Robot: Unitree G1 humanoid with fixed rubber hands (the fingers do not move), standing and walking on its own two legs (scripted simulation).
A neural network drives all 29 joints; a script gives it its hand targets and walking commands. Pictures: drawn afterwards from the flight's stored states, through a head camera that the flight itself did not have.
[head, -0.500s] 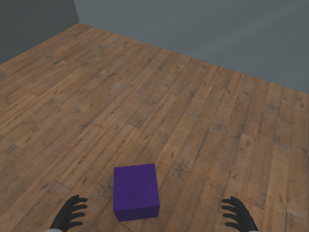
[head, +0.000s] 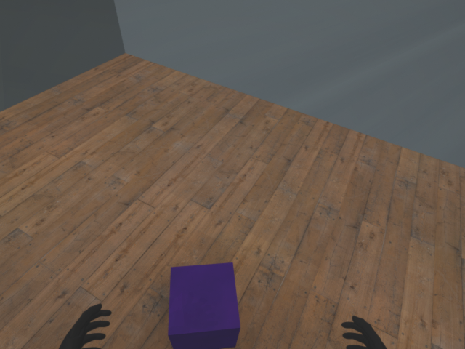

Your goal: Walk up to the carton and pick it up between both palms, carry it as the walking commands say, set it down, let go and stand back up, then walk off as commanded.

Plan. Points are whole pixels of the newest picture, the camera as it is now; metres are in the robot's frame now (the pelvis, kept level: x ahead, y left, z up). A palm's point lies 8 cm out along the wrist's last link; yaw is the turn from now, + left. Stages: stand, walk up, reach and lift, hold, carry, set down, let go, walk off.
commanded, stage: stand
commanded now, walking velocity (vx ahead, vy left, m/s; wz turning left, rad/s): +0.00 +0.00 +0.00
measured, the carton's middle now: (203, 308) +0.42 +0.08 -0.64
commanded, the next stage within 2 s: walk off in 1.74 s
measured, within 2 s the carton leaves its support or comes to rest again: neither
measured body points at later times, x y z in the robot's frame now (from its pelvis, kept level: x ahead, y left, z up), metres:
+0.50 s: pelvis +0.02 +0.02 +0.01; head +0.02 +0.04 +0.45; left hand +0.16 +0.31 -0.10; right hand +0.13 -0.28 -0.09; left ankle +0.01 +0.10 -0.73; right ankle -0.05 -0.10 -0.73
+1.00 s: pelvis +0.00 +0.02 +0.01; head -0.01 +0.04 +0.46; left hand +0.12 +0.32 -0.11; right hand +0.09 -0.30 -0.09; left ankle +0.01 +0.10 -0.73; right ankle -0.05 -0.10 -0.73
